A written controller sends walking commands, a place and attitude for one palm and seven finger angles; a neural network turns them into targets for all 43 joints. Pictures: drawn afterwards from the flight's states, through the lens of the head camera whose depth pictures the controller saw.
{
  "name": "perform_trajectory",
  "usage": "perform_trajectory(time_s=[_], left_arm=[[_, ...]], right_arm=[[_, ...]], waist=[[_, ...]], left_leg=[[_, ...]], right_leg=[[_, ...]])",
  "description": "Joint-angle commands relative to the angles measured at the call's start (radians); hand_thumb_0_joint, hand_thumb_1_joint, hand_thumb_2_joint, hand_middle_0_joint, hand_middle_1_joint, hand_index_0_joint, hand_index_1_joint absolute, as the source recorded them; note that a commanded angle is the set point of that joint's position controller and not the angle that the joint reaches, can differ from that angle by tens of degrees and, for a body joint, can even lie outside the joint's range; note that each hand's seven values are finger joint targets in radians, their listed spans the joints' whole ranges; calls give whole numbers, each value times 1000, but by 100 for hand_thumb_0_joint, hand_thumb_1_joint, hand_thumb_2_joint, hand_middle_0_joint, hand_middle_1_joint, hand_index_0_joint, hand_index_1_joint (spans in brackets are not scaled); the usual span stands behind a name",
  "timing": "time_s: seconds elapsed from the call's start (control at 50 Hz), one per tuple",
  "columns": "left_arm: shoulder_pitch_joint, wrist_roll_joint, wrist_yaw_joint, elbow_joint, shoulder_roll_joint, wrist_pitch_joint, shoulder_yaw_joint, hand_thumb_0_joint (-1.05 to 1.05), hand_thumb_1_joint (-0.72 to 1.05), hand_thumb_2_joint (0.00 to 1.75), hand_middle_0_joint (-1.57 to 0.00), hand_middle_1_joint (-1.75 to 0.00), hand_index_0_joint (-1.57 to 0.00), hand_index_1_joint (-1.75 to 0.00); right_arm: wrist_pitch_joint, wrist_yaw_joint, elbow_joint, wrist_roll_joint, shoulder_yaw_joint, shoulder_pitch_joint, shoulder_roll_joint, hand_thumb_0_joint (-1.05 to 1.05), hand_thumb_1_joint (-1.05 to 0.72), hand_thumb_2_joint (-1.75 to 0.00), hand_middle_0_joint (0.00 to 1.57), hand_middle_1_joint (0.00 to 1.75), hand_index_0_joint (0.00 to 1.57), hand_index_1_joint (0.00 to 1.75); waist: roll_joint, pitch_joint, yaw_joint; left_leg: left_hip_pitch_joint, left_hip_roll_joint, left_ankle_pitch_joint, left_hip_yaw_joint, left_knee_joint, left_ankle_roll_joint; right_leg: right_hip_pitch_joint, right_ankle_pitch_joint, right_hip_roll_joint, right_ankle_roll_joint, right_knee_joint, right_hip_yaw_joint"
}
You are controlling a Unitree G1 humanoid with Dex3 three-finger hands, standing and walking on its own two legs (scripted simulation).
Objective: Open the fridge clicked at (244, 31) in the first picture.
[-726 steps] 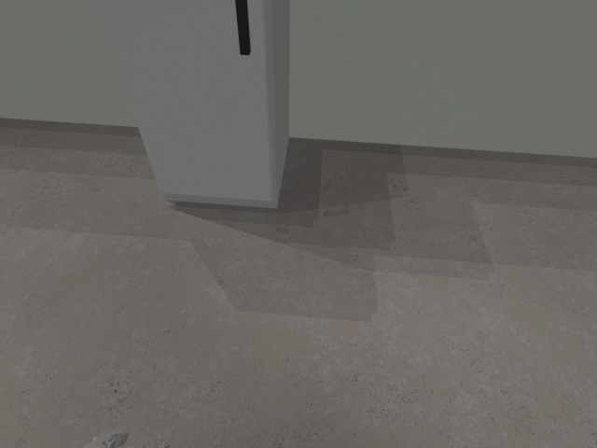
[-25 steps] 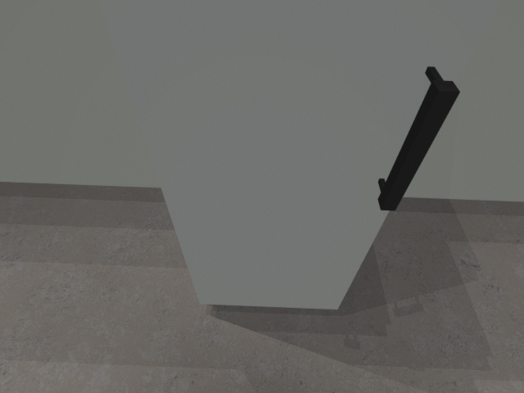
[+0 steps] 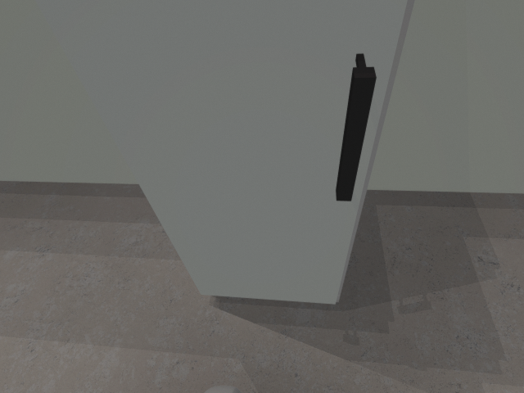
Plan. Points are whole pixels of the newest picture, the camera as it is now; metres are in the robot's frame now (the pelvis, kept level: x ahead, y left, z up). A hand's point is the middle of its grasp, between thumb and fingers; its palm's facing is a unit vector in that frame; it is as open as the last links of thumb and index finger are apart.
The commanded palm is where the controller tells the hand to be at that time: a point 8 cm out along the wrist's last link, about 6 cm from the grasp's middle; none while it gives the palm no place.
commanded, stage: come to a stop and stand still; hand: right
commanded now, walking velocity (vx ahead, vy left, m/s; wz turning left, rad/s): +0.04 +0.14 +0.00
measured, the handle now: (350, 135) +0.50 -0.12 +0.12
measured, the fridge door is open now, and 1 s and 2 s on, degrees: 0 0 0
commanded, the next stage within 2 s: look again from close up in 1.42 s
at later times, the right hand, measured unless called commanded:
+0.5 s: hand out of the picture +0.03 -0.13 -0.19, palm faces +0.06 +0.98 -0.18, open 7.3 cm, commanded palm none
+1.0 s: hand out of the picture -0.01 -0.11 -0.18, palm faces +0.05 +0.98 -0.19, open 7.4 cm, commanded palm none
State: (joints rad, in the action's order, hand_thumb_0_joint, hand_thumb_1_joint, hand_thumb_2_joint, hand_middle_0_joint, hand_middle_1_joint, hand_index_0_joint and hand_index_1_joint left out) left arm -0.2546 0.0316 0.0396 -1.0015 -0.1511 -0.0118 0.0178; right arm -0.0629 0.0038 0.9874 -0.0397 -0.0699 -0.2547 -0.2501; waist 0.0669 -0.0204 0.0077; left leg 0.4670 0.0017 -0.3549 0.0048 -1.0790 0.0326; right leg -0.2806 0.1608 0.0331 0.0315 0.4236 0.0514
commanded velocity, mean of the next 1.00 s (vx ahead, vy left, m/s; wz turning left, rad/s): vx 0.01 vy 0.01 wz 0.00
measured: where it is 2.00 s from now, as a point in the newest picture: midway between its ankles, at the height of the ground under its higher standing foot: outside the picture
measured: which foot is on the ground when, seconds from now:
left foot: up 0.00-0.22, down 0.24-1.00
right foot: down 0.00-1.00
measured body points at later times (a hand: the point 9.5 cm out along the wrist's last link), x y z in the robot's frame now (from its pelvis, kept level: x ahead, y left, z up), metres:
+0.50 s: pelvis +0.01 +0.05 -0.01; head +0.02 +0.04 +0.44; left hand -0.02 +0.25 -0.17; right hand +0.03 -0.18 -0.17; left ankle -0.03 +0.15 -0.74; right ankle +0.03 -0.08 -0.74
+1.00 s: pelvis +0.02 +0.05 -0.01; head +0.02 +0.06 +0.44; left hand +0.05 +0.28 -0.17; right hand -0.01 -0.16 -0.17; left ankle -0.03 +0.15 -0.74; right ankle +0.03 -0.08 -0.74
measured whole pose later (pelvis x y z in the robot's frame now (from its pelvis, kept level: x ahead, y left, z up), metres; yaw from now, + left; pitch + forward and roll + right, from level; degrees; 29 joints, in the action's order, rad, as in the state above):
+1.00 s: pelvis +0.02 +0.05 -0.01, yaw -1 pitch -1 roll +1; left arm -0.24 0.01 0.03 -1.06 -0.18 -0.02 0.01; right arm 0.04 -0.05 1.12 -0.02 0.01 -0.35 -0.11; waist -0.03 -0.02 0.00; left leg 0.13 -0.02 -0.34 0.05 -0.49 -0.02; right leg -0.25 0.27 0.05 -0.02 0.54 0.04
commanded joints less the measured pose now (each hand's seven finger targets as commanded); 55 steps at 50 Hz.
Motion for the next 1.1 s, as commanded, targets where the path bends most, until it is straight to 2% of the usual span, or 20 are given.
perform_trajectory(time_s=[0.0,0.06,0.12,0.18,0.2,0.22,0.24,0.26,0.28,0.34,0.44,0.48,0.6,0.8,0.82,0.84,0.86,0.92,0.96,1.08], left_arm=[[-121,5,13,13,-197,-10,50,0,90,90,-20,-30,-20,-30],[-136,9,8,10,-206,-4,57,0,90,90,-20,-30,-20,-30],[-129,11,0,2,-223,7,63,0,90,90,-20,-30,-20,-30],[-135,-1,-8,-18,-174,13,57,0,90,90,-20,-30,-20,-30],[-137,-7,-11,-21,-129,13,46,0,90,90,-20,-30,-20,-30],[-111,-14,-14,-9,-69,13,27,0,90,90,-20,-30,-20,-30],[-71,-9,-17,8,-56,16,18,0,90,90,-20,-30,-20,-30],[-75,-5,-21,2,-53,18,19,0,90,90,-20,-30,-20,-30],[-90,-2,-22,-24,-49,24,20,0,90,90,-20,-30,-20,-30],[-158,-7,-15,-81,-25,20,9,0,90,90,-20,-30,-20,-30],[-158,-12,-1,-116,-58,0,2,0,90,90,-20,-30,-20,-30],[-132,-17,1,-126,-54,-9,-2,0,90,90,-20,-30,-20,-30],[-95,-23,5,-130,-51,-8,0,0,90,90,-20,-30,-20,-30],[-57,-22,5,-130,-56,-7,-5,0,90,90,-20,-30,-20,-30],[45,-33,-10,-55,-100,-24,0,0,90,90,-20,-30,-20,-30],[-17,-26,-17,-20,-45,-12,-4,0,90,90,-20,-30,-20,-30],[-14,-15,-21,-23,-33,-13,-4,0,90,90,-20,-30,-20,-30],[-77,-22,-13,-25,-73,-21,0,0,90,90,-20,-30,-20,-30],[-72,-21,-10,-23,-84,-24,-1,0,90,90,-20,-30,-20,-30],[-46,-16,-16,-2,-98,-9,-7,0,90,90,-20,-30,-20,-30]], right_arm=[[7,11,-69,0,6,4,-16,0,-90,-90,20,30,20,30],[13,11,-82,5,12,48,-9,0,-90,-90,20,30,20,30],[24,5,-63,17,15,11,13,0,-90,-90,20,30,20,30],[42,-5,-17,19,11,-64,-5,0,-90,-90,20,30,20,30],[50,-15,-3,19,7,-87,-33,0,-90,-90,20,30,20,30],[57,-25,8,18,5,-99,-80,0,-90,-90,20,30,20,30],[59,-29,-2,22,8,-72,-100,0,-90,-90,20,30,20,30],[65,-30,-7,22,15,-26,-77,0,-90,-90,20,30,20,30],[72,-30,-4,23,16,6,-58,0,-90,-90,20,30,20,30],[79,-30,22,31,30,12,-3,0,-90,-90,20,30,20,30],[75,-32,61,36,45,-53,39,0,-90,-90,20,30,20,30],[74,-34,86,36,45,-78,27,0,-90,-90,20,30,20,30],[84,-37,124,30,56,-117,35,0,-90,-90,20,30,20,30],[92,-43,149,26,59,-165,42,0,-90,-90,20,30,20,30],[122,-85,167,9,59,-226,14,0,-90,-90,20,30,20,30],[128,-78,112,15,52,-174,-24,0,-90,-90,20,30,20,30],[136,-70,96,15,45,-156,-36,0,-90,-90,20,30,20,30],[131,-67,89,22,57,-155,11,0,-90,-90,20,30,20,30],[119,-65,80,22,61,-159,23,0,-90,-90,20,30,20,30],[89,-52,49,22,65,-114,-2,0,-90,-90,20,30,20,30]], waist=[[-215,6,33],[-223,9,50],[-271,43,33],[-173,62,-8],[-90,69,-19],[86,34,-32],[132,-16,-35],[69,-21,-15],[133,-60,-5],[71,-81,25],[-69,-90,0],[-172,-66,-10],[-52,-29,-4],[-51,-24,-9],[-36,-35,-42],[-29,-1,25],[-98,34,9],[-17,84,22],[-55,44,4],[-47,-133,-5]], left_leg=[[68,44,-17,-27,101,9],[-16,38,-80,1,273,2],[-153,7,-94,33,447,-17],[-396,-4,80,54,727,-30],[-493,78,66,-25,767,-56],[-483,224,-36,-187,848,-108],[-349,309,-69,-244,913,-151],[-283,301,-78,-219,913,-172],[-235,243,-32,-174,893,-159],[-184,171,122,-71,817,-142],[-202,81,154,-24,738,-69],[-259,84,213,-20,716,-57],[-273,102,301,-24,745,-50],[-296,111,377,-31,756,-51],[-268,170,814,-132,759,-10],[-316,199,783,-127,713,-60],[-366,219,926,-126,676,-82],[-336,126,650,-60,620,-89],[-304,106,531,-45,625,-82],[-184,79,69,-57,698,-74]], right_leg=[[111,56,268,121,-214,-275],[92,76,255,120,-208,-274],[52,142,230,103,-194,-282],[-60,181,134,25,-109,-192],[-151,210,88,-12,-31,-127],[-242,256,10,-51,101,-23],[-226,309,9,-55,180,-9],[-168,283,19,-51,213,-22],[-141,241,31,-51,236,-25],[-9,87,32,-58,162,-6],[73,-117,102,-38,-13,-69],[80,-181,103,-24,-30,-78],[150,-165,94,-27,-33,-55],[171,-157,86,-32,-41,-39],[85,-186,81,-45,207,-6],[21,124,32,-29,180,-32],[32,107,15,-28,142,-5],[97,-114,58,-9,97,-50],[102,-195,72,-8,93,-48],[12,29,55,-5,-4,-74]])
